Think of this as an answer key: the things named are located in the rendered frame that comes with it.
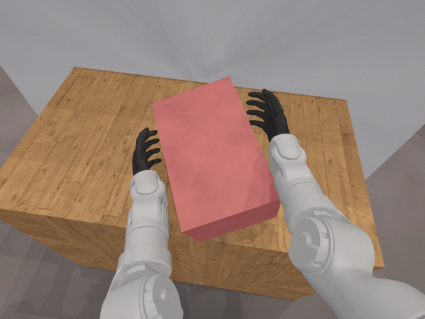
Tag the carton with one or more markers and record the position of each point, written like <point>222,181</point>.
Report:
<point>219,177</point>

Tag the robot right hand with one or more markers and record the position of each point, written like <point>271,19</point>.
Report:
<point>273,115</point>

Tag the robot right upper arm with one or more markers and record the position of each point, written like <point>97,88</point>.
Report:
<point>337,260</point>

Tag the robot left upper arm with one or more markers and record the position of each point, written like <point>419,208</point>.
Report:
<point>153,296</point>

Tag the pedestal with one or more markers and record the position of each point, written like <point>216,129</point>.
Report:
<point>66,184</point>

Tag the right robot forearm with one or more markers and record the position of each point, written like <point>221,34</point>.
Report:
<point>299,192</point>

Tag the left robot forearm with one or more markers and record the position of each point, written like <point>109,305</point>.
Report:
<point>147,231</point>

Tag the robot left hand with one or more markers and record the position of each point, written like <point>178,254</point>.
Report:
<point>140,156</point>

